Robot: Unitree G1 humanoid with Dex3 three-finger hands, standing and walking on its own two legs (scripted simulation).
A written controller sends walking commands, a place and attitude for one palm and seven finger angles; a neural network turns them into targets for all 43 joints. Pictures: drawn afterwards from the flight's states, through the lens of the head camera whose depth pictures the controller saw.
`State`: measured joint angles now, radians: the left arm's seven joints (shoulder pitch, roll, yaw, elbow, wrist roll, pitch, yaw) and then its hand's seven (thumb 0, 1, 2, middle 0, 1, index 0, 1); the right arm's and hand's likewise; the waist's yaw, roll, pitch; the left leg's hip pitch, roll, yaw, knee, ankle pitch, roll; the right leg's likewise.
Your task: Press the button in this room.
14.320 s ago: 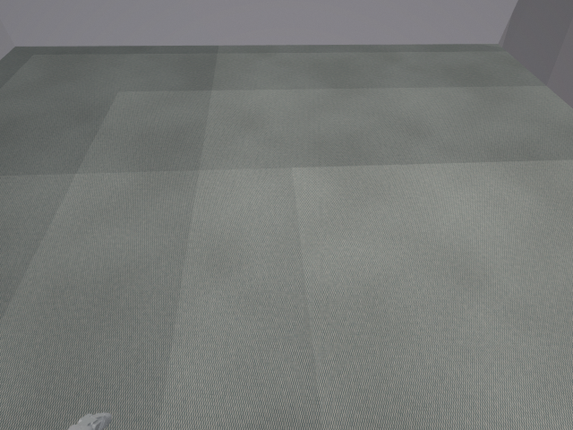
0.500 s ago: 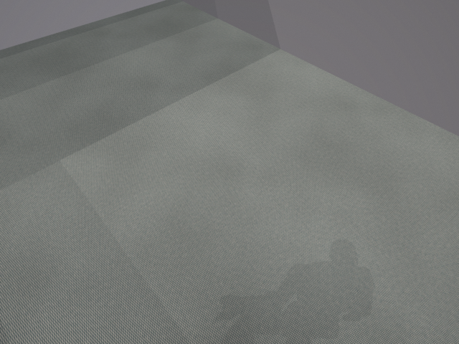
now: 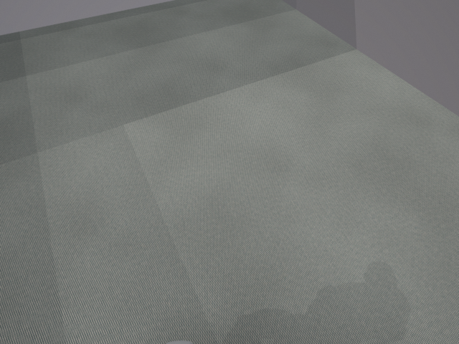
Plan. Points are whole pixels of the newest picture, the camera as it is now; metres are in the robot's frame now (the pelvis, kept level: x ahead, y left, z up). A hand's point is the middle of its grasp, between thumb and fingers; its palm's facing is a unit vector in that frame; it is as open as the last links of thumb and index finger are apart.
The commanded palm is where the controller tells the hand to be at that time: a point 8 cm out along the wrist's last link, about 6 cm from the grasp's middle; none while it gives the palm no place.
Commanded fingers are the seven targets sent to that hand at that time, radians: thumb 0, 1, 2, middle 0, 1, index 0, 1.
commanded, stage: turn or walk to find it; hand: left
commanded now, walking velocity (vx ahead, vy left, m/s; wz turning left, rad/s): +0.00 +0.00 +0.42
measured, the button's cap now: out of the picture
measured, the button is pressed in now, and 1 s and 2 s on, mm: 0 0 0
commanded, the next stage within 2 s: none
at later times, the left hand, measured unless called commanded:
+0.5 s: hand out of the picture +0.05 +0.20 -0.15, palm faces +0.20 -0.94 -0.29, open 7.4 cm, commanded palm none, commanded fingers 0.00 0.90 0.90 -0.20 -0.30 -0.20 -0.30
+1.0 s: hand out of the picture -0.13 +0.21 -0.18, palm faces +0.45 -0.86 -0.25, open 7.4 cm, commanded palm none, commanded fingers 0.00 0.90 0.90 -0.20 -0.30 -0.20 -0.30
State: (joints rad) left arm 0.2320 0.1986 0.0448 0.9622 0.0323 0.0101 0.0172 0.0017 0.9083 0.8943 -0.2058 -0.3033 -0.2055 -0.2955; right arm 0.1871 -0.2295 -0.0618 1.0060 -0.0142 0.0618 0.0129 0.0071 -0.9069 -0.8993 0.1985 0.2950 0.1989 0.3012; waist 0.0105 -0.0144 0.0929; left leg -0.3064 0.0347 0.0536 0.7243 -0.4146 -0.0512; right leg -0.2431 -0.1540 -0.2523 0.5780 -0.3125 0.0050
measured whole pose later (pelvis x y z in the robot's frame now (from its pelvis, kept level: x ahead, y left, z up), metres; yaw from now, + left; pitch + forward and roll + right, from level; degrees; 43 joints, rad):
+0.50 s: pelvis -0.02 -0.01 +0.00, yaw +11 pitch -1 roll +1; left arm 0.16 0.19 0.03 0.91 0.02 0.01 0.02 0.00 0.91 0.89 -0.20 -0.30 -0.20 -0.29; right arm 0.20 -0.23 -0.07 0.97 -0.02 0.05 0.00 0.00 -0.90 -0.90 0.20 0.30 0.20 0.30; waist -0.02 0.06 0.06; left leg -0.35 -0.04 -0.08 0.72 -0.41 -0.02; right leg -0.27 -0.05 -0.10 0.60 -0.31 -0.02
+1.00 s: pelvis -0.06 +0.01 +0.00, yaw +24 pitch -1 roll +0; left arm 0.25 0.25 0.07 1.01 0.02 0.07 0.02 0.00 0.91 0.89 -0.20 -0.30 -0.20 -0.29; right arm 0.14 -0.20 -0.05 0.97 -0.02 0.02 0.01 0.00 -0.91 -0.90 0.20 0.30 0.20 0.30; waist 0.03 -0.05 0.08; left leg -0.25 0.01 0.06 0.58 -0.32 0.02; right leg -0.40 -0.14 -0.13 0.93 -0.49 0.06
